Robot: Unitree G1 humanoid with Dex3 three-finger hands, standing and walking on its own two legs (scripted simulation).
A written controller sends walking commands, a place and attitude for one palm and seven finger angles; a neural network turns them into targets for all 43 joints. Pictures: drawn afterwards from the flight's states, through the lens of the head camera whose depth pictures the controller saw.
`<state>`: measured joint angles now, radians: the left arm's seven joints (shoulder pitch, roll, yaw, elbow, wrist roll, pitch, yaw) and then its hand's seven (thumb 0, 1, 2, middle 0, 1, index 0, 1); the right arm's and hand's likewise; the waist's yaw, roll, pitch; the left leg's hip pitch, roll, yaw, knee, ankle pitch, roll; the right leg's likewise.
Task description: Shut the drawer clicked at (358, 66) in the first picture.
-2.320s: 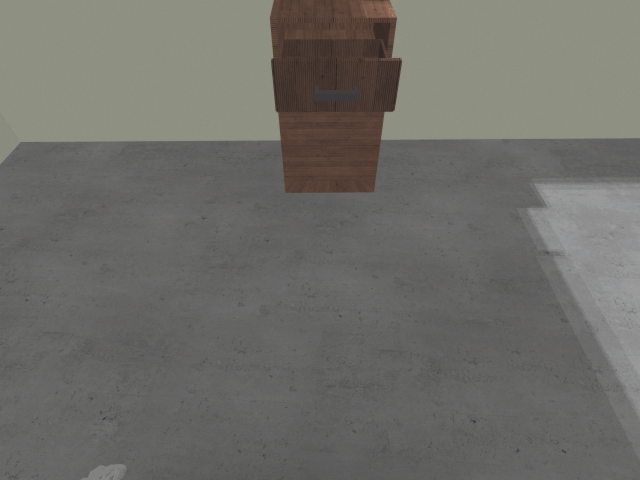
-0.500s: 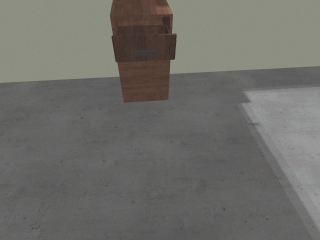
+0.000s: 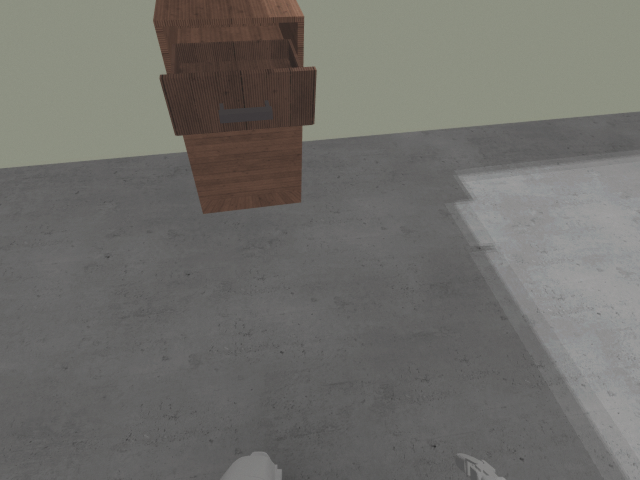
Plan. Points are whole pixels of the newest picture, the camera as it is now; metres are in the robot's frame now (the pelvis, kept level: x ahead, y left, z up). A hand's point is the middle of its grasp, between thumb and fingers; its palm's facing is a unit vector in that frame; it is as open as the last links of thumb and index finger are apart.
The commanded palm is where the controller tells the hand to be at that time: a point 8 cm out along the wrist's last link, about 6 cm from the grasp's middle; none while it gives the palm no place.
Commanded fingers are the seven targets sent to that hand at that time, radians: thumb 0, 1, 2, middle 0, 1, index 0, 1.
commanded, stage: walk to a spot facing it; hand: left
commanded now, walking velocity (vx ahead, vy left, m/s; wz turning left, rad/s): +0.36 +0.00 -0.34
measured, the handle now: (245, 110) +0.94 +0.31 -0.08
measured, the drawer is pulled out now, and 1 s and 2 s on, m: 0.30 0.30 0.30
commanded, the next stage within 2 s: turn to face it in 0.86 s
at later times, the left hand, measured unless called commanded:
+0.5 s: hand (260, 343) +0.34 +0.14 -0.14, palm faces -0.26 -0.94 -0.22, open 7.4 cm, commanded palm none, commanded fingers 0.00 0.90 0.90 -0.20 -0.30 -0.20 -0.30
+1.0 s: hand (263, 352) +0.34 +0.14 -0.19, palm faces -0.16 -0.98 -0.14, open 7.3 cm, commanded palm none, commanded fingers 0.00 0.90 0.90 -0.20 -0.30 -0.20 -0.30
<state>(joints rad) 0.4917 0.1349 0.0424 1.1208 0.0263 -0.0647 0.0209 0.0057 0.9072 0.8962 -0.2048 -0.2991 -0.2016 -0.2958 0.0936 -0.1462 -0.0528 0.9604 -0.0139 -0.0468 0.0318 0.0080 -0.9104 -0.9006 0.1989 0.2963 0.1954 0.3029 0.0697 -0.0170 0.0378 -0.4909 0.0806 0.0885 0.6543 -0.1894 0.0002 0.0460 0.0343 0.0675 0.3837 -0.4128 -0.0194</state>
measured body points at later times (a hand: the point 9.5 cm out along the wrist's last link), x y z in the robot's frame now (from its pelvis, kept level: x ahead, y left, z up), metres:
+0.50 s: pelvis +0.18 -0.01 +0.00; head +0.19 -0.03 +0.45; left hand +0.35 +0.19 -0.13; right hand +0.04 -0.22 -0.15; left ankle +0.12 +0.12 -0.73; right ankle +0.24 -0.13 -0.72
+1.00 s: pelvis +0.37 -0.04 +0.00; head +0.38 -0.01 +0.44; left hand +0.35 +0.19 -0.17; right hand +0.42 -0.30 -0.13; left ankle +0.48 +0.03 -0.73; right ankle +0.25 -0.13 -0.72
